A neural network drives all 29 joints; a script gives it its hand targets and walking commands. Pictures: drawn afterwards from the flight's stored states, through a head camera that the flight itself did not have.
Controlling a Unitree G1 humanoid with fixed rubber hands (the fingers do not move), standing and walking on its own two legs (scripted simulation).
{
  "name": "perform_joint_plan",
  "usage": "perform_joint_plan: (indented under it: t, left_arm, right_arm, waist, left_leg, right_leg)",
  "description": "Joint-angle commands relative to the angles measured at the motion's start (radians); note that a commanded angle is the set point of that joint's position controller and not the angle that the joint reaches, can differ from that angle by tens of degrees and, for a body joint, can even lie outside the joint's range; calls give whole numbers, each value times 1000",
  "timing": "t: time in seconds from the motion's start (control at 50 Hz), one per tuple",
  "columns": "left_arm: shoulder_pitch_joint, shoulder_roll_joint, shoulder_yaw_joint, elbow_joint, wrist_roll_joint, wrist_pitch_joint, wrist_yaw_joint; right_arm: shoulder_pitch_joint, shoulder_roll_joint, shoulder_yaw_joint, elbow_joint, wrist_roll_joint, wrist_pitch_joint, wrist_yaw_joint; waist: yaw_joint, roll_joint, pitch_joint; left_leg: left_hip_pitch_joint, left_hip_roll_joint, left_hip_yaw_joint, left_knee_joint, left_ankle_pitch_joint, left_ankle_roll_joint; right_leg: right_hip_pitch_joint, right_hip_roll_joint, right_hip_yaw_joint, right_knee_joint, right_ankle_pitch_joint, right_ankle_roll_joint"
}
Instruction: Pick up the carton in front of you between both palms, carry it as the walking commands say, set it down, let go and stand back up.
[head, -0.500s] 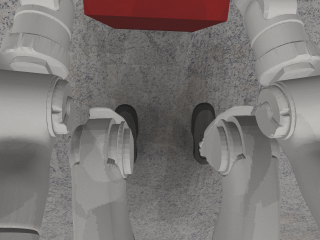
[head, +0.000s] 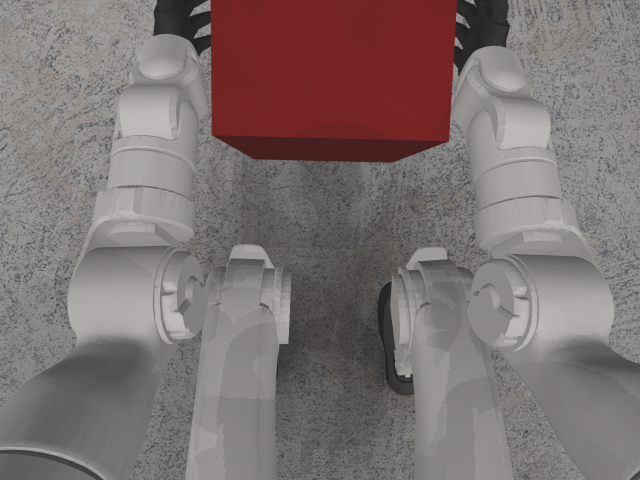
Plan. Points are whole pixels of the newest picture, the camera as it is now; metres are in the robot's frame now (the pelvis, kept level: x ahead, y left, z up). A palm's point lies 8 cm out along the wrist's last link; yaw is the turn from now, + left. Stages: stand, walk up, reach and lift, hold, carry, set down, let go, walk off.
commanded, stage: reach and lift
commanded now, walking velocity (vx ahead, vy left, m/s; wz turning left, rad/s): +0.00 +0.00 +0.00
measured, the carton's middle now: (328, 66) +0.54 +0.03 -0.16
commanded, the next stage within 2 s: none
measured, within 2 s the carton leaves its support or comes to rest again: neither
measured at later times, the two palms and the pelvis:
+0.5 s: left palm (100, 5) +0.48 +0.17 +0.07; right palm (601, 16) +0.49 -0.13 +0.07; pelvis +0.00 +0.00 +0.12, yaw +1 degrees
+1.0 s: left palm out of the picture +0.43 +0.16 +0.23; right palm out of the picture +0.44 -0.14 +0.23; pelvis +0.04 +0.00 +0.26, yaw +2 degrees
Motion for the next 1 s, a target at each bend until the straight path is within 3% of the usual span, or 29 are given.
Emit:
perform_joint_plan:
  t: [0.0, 0.08, 0.14, 0.22, 0.34, 0.52, 0.68, 0.98]
  left_arm:
    - [-539, -1133, -338, -74, -47, 7, -303]
    - [-539, -1119, -217, 25, 52, 27, -327]
    - [-556, -1117, -179, 32, 83, 27, -334]
    - [-552, -1132, -167, 10, 106, 36, -337]
    - [-510, -1195, -242, -85, 79, 69, -349]
    - [-354, -1300, -388, -177, 11, 89, -350]
    - [-195, -1339, -398, -165, 34, 71, -332]
    - [76, -1363, -436, -211, 68, 43, -329]
  right_arm:
    - [-664, 1061, 416, -64, 31, 19, 302]
    - [-628, 1011, 258, 41, -99, 37, 304]
    - [-637, 1013, 223, 44, -128, 40, 309]
    - [-656, 1066, 258, 21, -112, 54, 329]
    - [-616, 1162, 373, -59, -58, 94, 354]
    - [-426, 1224, 490, -125, -17, 110, 361]
    - [-256, 1241, 500, -110, -38, 91, 360]
    - [25, 1280, 554, -138, -64, 70, 368]
  waist:
    - [14, 64, -1160]
    - [-30, 82, -976]
    - [-28, 89, -1005]
    - [4, 70, -1112]
    - [31, 29, -1294]
    - [4, 48, -1283]
    - [-4, 67, -1120]
    - [0, 38, -906]
  left_leg:
    - [704, -100, 134, -270, 327, 11]
    - [592, -105, 129, -372, 131, 17]
    - [626, -106, 127, -423, 111, 23]
    - [720, -106, 131, -481, 125, 29]
    - [874, -108, 138, -543, 212, 29]
    - [1050, -117, 113, -650, 330, 11]
    - [1168, -120, 83, -790, 320, 11]
    - [1489, -101, 28, -1086, 366, 30]
  right_leg:
    - [502, 98, -161, -258, 276, -40]
    - [481, 98, -151, -360, 132, -64]
    - [522, 99, -143, -412, 121, -70]
    - [592, 99, -140, -466, 129, -61]
    - [749, 100, -138, -534, 201, -42]
    - [890, 100, -119, -648, 309, -41]
    - [986, 100, -90, -787, 296, -48]
    - [1328, 76, -19, -1091, 351, -58]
